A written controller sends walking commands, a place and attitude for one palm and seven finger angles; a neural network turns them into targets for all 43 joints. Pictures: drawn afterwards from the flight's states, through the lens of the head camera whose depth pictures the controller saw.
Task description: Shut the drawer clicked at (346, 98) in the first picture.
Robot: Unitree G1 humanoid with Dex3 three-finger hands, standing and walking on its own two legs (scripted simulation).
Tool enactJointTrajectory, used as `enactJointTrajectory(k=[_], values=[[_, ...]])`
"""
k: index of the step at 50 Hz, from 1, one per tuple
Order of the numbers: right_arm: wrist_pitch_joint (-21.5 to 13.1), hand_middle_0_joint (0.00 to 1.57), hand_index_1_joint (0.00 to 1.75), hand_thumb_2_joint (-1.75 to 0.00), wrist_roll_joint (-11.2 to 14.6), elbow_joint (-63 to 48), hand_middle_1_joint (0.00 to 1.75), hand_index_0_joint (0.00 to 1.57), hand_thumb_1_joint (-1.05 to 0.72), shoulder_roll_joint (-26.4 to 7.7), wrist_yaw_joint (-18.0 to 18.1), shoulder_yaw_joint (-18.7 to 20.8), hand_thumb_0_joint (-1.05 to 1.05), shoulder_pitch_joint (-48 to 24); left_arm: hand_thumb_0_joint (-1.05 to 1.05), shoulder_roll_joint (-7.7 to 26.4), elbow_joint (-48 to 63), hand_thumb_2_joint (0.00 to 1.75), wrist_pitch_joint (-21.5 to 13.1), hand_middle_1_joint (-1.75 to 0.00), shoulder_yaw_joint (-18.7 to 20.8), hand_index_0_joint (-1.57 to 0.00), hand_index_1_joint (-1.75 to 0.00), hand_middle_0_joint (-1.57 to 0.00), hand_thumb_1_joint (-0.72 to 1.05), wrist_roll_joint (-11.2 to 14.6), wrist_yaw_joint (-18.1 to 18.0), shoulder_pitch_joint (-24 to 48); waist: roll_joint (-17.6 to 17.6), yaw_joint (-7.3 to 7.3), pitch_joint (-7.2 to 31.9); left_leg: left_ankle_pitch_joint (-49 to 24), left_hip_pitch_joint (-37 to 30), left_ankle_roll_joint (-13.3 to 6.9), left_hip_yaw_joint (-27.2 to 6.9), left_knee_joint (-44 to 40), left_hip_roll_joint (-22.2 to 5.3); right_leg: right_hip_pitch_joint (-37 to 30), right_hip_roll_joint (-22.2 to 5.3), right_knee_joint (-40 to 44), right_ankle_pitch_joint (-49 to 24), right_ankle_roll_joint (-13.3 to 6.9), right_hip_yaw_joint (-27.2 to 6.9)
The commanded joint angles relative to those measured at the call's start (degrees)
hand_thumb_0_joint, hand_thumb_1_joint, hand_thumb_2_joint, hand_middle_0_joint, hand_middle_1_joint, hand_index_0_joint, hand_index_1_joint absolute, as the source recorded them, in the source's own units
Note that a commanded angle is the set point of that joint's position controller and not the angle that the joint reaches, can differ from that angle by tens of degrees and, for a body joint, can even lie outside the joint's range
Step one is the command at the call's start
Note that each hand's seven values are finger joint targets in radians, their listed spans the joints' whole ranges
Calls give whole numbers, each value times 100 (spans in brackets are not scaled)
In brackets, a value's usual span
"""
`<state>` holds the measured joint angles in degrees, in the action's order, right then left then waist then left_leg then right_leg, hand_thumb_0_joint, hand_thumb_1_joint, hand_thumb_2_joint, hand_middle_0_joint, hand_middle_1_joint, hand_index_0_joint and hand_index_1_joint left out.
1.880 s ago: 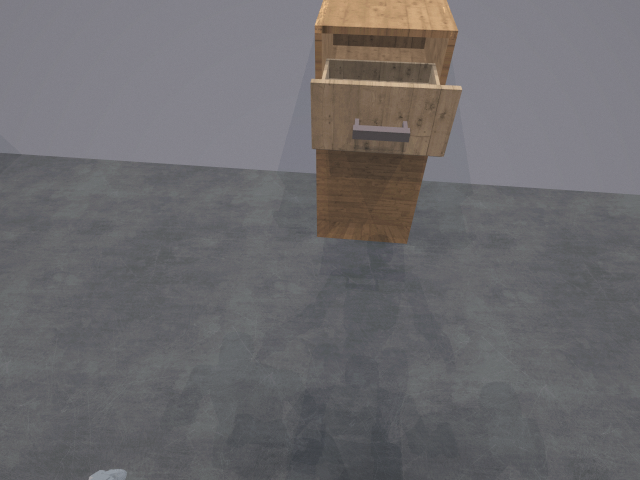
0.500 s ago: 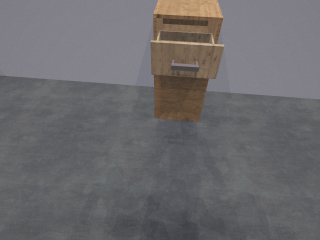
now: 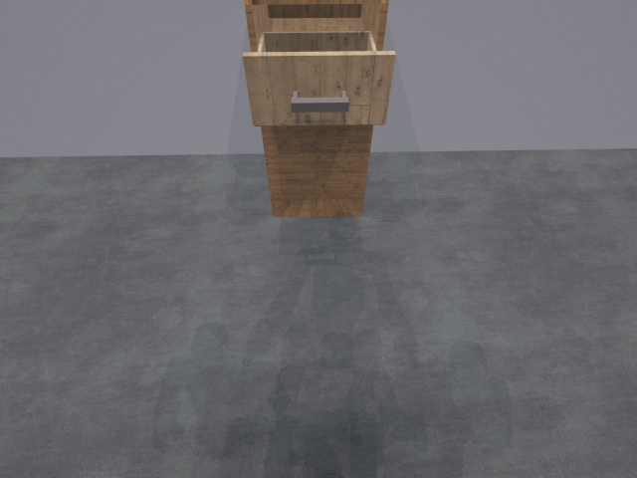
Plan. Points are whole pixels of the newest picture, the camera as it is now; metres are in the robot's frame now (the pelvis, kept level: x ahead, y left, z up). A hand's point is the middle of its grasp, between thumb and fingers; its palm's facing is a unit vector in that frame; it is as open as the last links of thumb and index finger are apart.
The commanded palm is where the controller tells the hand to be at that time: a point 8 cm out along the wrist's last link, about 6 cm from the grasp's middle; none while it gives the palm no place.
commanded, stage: walk to a spot facing it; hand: left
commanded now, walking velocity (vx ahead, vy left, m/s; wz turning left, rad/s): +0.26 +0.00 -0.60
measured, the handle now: (319, 99) +0.90 +0.08 -0.01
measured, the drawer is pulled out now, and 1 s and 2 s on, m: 0.30 0.30 0.30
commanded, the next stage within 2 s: turn to face it in 1.90 s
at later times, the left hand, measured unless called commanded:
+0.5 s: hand out of the picture +0.06 +0.22 -0.15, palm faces -0.11 -0.97 -0.20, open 7.4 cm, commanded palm none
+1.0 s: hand (308, 308) +0.42 +0.06 -0.15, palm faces -0.64 -0.76 -0.13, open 7.4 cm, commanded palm none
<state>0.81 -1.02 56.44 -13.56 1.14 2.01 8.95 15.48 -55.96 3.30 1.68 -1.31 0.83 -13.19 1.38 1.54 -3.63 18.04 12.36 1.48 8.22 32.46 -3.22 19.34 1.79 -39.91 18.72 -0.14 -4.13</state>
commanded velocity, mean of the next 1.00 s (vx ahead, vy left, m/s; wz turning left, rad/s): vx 0.29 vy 0.00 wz -0.60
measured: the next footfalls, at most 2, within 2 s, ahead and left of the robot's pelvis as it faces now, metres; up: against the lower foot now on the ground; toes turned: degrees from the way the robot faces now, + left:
left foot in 0.54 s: +0.16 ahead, +0.13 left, +0.00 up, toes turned -16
right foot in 1.10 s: +0.29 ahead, -0.19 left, +0.00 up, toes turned -45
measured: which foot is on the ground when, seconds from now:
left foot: down 0.00-0.04, up 0.06-0.52, down 0.54-1.00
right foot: down 0.00-0.54, up 0.56-1.00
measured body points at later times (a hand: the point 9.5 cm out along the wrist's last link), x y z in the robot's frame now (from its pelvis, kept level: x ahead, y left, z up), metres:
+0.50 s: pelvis +0.06 +0.03 +0.02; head +0.07 +0.03 +0.47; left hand +0.07 +0.27 -0.13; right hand +0.13 -0.25 -0.11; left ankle +0.11 +0.14 -0.71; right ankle +0.02 -0.09 -0.73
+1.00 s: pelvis +0.20 +0.00 +0.01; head +0.25 +0.00 +0.45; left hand +0.46 +0.10 -0.14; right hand -0.04 -0.11 -0.12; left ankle +0.13 +0.14 -0.73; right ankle +0.25 -0.18 -0.68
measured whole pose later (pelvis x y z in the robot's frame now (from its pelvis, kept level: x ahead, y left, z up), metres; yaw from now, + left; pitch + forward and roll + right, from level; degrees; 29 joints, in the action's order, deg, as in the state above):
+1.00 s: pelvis +0.20 +0.00 +0.01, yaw -35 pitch +0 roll -1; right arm -3.8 -1.8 61.7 -8.8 2.1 1.3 30.0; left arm 12.8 -52.0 2.6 3.7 -2.1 3.8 -2.3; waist 2.2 -3.9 -5.9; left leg 23.3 -4.5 0.7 18.9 19.9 -4.4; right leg 35.8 -3.0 -46.5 8.7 -1.1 6.8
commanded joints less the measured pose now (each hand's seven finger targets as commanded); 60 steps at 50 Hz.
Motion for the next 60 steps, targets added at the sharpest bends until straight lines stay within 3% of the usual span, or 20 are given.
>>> enactJointTrajectory(k=[1, 2, 3, 4, 6, 8, 18, 24, 25, 27, 28, 31, 34, 46, 51, 53, 54, 55, 57, 60], values=[[-69, 20, 30, -90, -7, -633, 30, 20, -90, -1164, 40, 328, 0, -393, 0, 561, 411, 90, -127, -30, 323, -20, -30, -20, 90, -7, 2, -856, -517, 376, 375, -644, 899, -579, -661, 40, -1420, -943, -341, 254, 29, -29, 228], [-7, 20, 30, -90, 25, -750, 30, 20, -90, -822, -2, 280, 0, -387, 0, 958, 376, 90, -223, -30, 412, -20, -30, -20, 90, -75, -27, -1182, 1260, 522, 311, 949, 1718, -27, 63, 1891, -441, -1177, -1197, 1831, 104, -333, -1533], [13, 20, 30, -90, 13, -940, 30, 20, -90, -608, -26, 224, 0, -505, 0, 1288, 433, 90, -257, -30, 448, -20, -30, -20, 90, -25, -101, -1288, 2079, 506, 91, 1839, 2516, 137, -385, 3098, 235, -819, -2013, 2986, 501, -722, -3516], [30, 20, 30, -90, 12, -952, 30, 20, -90, -786, -25, 250, 0, -585, 0, 1172, 523, 90, -273, -30, 462, -20, -30, -20, 90, 22, -164, -1092, 1593, 412, -120, 1292, 2552, 53, -1109, 3439, 41, -491, -1922, 3370, 1493, -729, -3688], [-70, 20, 30, -90, -23, -767, 30, 20, -90, -775, -85, 300, 0, -266, 0, 846, 681, 90, -347, -30, 409, -20, -30, -20, 90, 33, -156, -517, 395, 8, -65, 314, 2410, 90, -1095, 3364, -198, -552, -1566, 3014, 1380, -910, -2889], [-116, 20, 30, -90, -56, -687, 30, 20, -90, -660, -117, 297, 0, -149, 0, 692, 671, 90, -452, -30, 394, -20, -30, -20, 90, 32, -131, -610, 286, -11, 225, -33, 2232, 154, -986, 3169, -167, -772, -1308, 2884, 878, -993, -2393], [-267, 20, 30, -90, -25, -1033, 30, 20, -90, -325, -147, 267, 0, -520, 0, 580, 410, 90, -568, -30, 435, -20, -30, -20, 90, -15, -87, -1319, 657, 219, 250, -59, 2218, 205, -808, 1800, 33, -1166, -1056, 2783, 430, -1137, -2379], [-422, 20, 30, -90, 63, -996, 30, 20, -90, -331, -64, 254, 0, 80, 0, 718, 584, 90, -480, -30, 516, -20, -30, -20, 90, -10, -91, -753, 730, -96, 342, -164, -121, 62, -739, -283, 411, 73, -689, 2097, 140, -906, -2297], [-465, 20, 30, -90, 76, -825, 30, 20, -90, -508, 10, 282, 0, 601, 0, 580, 658, 90, -470, -30, 500, -20, -30, -20, 90, 0, -77, -582, 403, -317, 487, -132, -1264, 7, -923, -893, 199, 790, -369, 1512, 271, -702, -2039], [-458, 20, 30, -90, -29, -653, 30, 20, -90, -1473, 81, 462, 0, 1704, 0, 70, 903, 90, -514, -30, 429, -20, -30, -20, 90, 47, 27, -482, -1983, -731, 686, 2066, -2380, -778, -3828, -2184, -2348, 2670, 485, -1337, 1534, -145, -228], [-429, 20, 30, -90, -44, -707, 30, 20, -90, -1312, 44, 408, 0, 1510, 0, 303, 947, 90, -548, -30, 489, -20, -30, -20, 90, -22, 55, -176, -1247, -676, 179, 2378, -1398, -1064, -4061, -2444, -2578, 2645, -46, -2089, 1233, -106, -83], [-532, 20, 30, -90, -5, -720, 30, 20, -90, -502, 51, 161, 0, 787, 0, 195, 618, 90, -425, -30, 495, -20, -30, -20, 90, -89, 212, -354, -871, -107, -298, 833, -383, -696, -2161, -2392, -1676, 2338, -532, -2871, -188, 23, 136], [-645, 20, 30, -90, 13, -512, 30, 20, -90, -329, 91, 97, 0, 1129, 0, -8, 600, 90, -301, -30, 431, -20, -30, -20, 90, -91, 248, -320, -854, -56, -193, -924, -539, -652, -1081, -2191, -1387, 2358, -602, -3078, -758, 141, 247], [-611, 20, 30, -90, -59, 237, 30, 20, -90, -277, 120, 33, 0, 2382, 0, -284, 993, 90, -251, -30, 177, -20, -30, -20, 90, -40, 316, 1663, -826, -546, -520, -3429, -1614, -744, 183, -1768, -1482, 2396, -540, -846, -1086, -31, 1096], [-542, 20, 30, -90, -42, 253, 30, 20, -90, -614, 102, 159, 0, 2260, 0, -47, 827, 90, -366, -30, 243, -20, -30, -20, 90, -34, 238, 1024, -967, -145, 192, -6095, -1792, -593, 756, -172, -1623, 562, 7, 216, -412, -496, 1476], [-509, 20, 30, -90, 52, 72, 30, 20, -90, -637, 28, 151, 0, 2028, 0, 505, 380, 90, -501, -30, 417, -20, -30, -20, 90, -52, 165, -496, -709, 588, 1105, -4519, -184, -196, 894, 2209, -1468, -2359, -234, 873, -1081, -786, 1118], [-505, 20, 30, -90, 150, -125, 30, 20, -90, -226, -12, 100, 0, 2232, 0, 1097, 307, 90, -556, -30, 532, -20, -30, -20, 90, 13, 84, -1053, 454, 612, 1882, 908, 1823, 135, 768, 4151, -585, -3983, -2069, 1146, -1794, -1519, -1599], [-510, 20, 30, -90, 122, -356, 30, 20, -90, -258, 41, 126, 0, 1596, 0, 1414, 254, 90, -491, -30, 598, -20, -30, -20, 90, 160, 20, -1264, 448, 688, 1795, 1811, 2627, 100, -33, 5218, -293, -3755, -2695, 1760, -2699, -1897, -2767], [-472, 20, 30, -90, 42, -473, 30, 20, -90, -317, 38, 190, 0, 1328, 0, 1027, 564, 90, -446, -30, 550, -20, -30, -20, 90, 135, -57, -371, 134, 238, 878, 631, 2671, 80, -717, 5127, -735, -2029, -2353, 2247, -1004, -1679, -2213], [-252, 20, 30, -90, -60, -315, 30, 20, -90, -141, 7, 174, 0, 1511, 0, 560, 694, 90, -569, -30, 415, -20, -30, -20, 90, 36, -121, 284, -101, -340, 375, 195, 1856, 182, -669, 4057, -817, -231, -1621, 2488, -1335, -1284, -1014]])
